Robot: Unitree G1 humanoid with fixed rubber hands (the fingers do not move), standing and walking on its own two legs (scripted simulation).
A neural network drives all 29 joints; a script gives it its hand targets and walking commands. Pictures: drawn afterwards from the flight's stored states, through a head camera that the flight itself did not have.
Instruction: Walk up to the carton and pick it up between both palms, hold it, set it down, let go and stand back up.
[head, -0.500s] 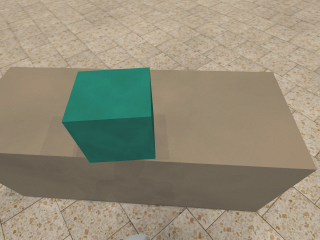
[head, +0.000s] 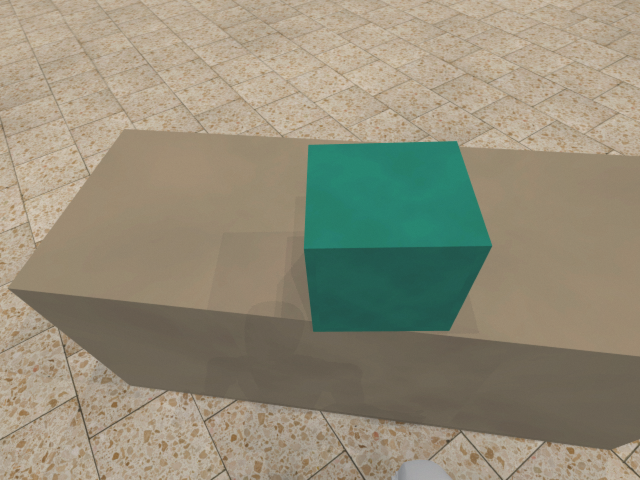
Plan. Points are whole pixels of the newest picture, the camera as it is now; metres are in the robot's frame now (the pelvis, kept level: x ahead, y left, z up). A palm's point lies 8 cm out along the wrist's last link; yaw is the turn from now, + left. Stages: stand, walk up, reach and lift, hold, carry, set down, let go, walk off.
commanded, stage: walk up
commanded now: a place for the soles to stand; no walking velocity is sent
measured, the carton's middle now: (381, 241) +0.48 -0.08 -0.05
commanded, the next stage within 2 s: none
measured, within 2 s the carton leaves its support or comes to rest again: neither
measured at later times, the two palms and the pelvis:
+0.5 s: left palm out of the picture +0.12 +0.35 -0.12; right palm out of the picture +0.07 -0.30 -0.09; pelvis +0.04 +0.03 -0.01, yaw -1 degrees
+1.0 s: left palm out of the picture +0.10 +0.35 -0.13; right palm out of the picture +0.02 -0.28 -0.05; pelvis -0.03 +0.06 +0.00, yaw -5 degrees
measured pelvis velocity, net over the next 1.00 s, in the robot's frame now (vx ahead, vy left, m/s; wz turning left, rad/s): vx -0.03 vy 0.06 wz -0.10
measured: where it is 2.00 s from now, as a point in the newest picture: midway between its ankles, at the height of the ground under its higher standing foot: outside the picture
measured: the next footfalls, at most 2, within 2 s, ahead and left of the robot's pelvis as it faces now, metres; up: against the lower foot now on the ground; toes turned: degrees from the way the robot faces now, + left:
right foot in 0.50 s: +0.12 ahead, -0.11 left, +0.00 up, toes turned +1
left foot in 0.78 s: +0.08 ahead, +0.15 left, +0.00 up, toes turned -3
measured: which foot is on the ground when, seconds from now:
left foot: down 0.00-0.52, up 0.54-0.76, down 0.78-1.00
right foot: up 0.00-0.48, down 0.50-0.80, up 0.82-1.00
